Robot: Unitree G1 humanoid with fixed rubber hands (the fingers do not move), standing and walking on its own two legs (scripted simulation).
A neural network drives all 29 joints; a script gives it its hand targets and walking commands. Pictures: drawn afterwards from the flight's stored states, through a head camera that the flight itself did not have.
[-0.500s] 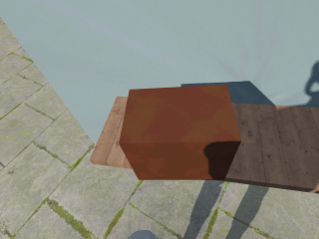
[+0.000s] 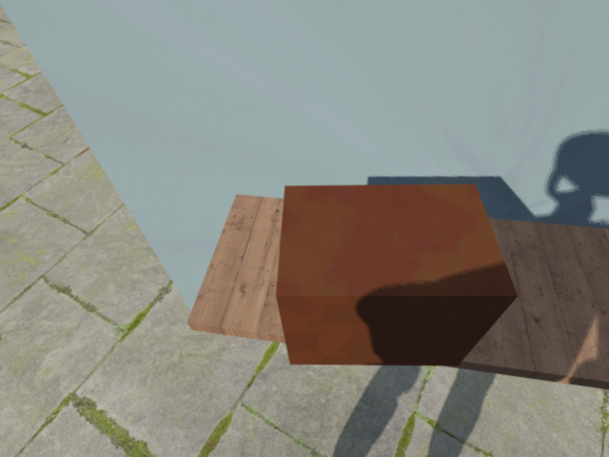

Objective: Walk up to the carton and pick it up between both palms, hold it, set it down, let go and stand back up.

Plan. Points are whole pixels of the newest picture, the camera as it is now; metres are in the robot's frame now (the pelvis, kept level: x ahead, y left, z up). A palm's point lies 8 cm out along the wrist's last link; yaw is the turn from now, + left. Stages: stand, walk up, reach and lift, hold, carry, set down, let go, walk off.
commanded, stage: walk up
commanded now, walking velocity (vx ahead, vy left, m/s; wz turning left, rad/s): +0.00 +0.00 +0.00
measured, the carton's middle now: (375, 280) +0.35 -0.07 +0.00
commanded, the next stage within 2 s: stand in 1.36 s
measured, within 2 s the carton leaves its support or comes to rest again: neither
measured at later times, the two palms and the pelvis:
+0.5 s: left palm out of the picture -0.01 +0.17 -0.14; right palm out of the picture -0.02 -0.32 -0.18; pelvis -0.04 -0.08 -0.02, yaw +0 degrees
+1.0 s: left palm out of the picture -0.07 +0.11 -0.15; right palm out of the picture -0.07 -0.29 -0.15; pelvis -0.05 -0.09 +0.00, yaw +1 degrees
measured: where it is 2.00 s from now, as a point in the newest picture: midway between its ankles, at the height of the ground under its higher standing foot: outside the picture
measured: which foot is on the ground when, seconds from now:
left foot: down 0.00-0.44, up 0.46-0.76, down 0.78-1.00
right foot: down 0.00-1.00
